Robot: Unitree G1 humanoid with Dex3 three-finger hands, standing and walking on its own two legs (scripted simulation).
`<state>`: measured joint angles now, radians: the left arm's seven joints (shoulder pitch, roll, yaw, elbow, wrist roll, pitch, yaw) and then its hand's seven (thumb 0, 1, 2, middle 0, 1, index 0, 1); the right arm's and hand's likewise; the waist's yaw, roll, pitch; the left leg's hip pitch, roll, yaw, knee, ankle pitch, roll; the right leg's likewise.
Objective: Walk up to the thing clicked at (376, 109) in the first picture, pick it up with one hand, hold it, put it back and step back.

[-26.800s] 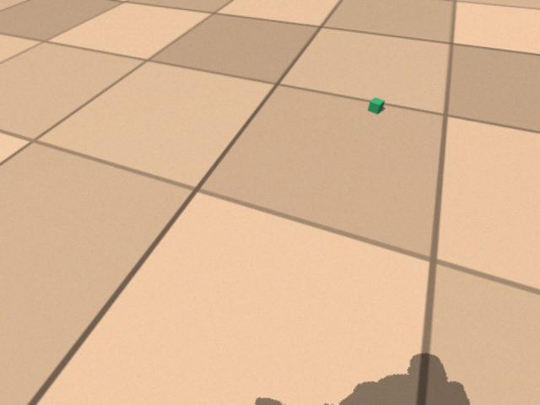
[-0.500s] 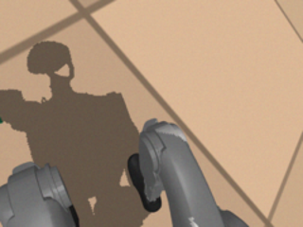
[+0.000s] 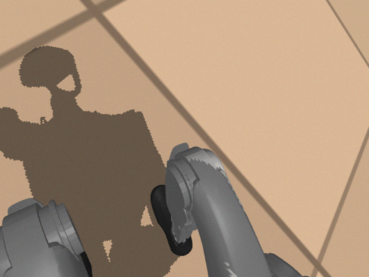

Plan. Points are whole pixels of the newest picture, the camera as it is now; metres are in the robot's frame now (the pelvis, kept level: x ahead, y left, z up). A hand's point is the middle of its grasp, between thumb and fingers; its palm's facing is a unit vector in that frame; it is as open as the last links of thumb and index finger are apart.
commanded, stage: open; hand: left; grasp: from above
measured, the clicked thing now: out of the picture +0.46 +0.30 -0.27
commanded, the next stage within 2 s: withdraw in 0.54 s
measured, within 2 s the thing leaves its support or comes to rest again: neither
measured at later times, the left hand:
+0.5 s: hand out of the picture +0.45 +0.30 -0.24, palm faces -0.44 -0.16 -0.89, open 13.2 cm
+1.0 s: hand out of the picture +0.47 +0.32 -0.15, palm faces -0.31 -0.08 -0.95, open 13.6 cm
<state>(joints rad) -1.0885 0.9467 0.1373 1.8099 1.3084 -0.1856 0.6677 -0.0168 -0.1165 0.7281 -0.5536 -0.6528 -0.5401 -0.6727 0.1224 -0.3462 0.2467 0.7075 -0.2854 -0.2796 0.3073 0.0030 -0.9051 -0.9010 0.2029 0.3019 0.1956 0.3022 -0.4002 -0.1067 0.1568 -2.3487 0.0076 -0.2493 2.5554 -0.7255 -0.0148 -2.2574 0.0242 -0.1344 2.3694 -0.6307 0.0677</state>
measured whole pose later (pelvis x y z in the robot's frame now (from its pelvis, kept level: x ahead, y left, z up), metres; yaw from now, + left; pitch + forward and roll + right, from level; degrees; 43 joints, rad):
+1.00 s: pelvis +0.01 +0.00 +0.02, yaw +2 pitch +34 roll -11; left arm -0.94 0.75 0.09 1.40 1.21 -0.08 0.51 0.00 -0.44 0.94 -0.18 -0.93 -0.17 -0.94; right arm 0.17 -0.32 0.11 0.75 -0.17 -0.19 0.32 0.01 -0.91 -0.90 0.20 0.30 0.20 0.30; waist -0.29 0.00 -0.03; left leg -2.35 0.01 -0.20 2.47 -0.73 -0.02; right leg -2.27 0.01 -0.10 2.33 -0.66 0.05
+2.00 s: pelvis +0.00 +0.00 +0.10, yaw +8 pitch +36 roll -7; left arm -0.76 0.54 0.04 1.06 0.94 0.00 0.20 0.00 0.23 0.92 -0.24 -0.56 -0.23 -0.57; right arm 0.22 -0.25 0.00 0.68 -0.04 0.00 0.13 0.01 -0.90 -0.89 0.21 0.30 0.20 0.30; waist -0.18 0.08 -0.17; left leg -2.13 0.01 -0.10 2.18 -0.70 0.00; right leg -2.08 -0.02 -0.03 2.09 -0.66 0.05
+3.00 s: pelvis +0.08 +0.01 +0.41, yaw +13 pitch +12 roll -3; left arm 0.50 0.22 0.04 -0.15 -0.07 0.45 0.06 0.01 0.90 0.90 -0.21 -0.29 -0.21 -0.29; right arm 0.32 -0.21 0.04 0.51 0.02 -0.19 -0.19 0.02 -0.90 -0.90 0.21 0.30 0.20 0.30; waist -0.05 0.05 -0.18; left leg -0.74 0.04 -0.06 1.03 -0.50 -0.01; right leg -0.70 -0.02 -0.06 0.95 -0.46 0.03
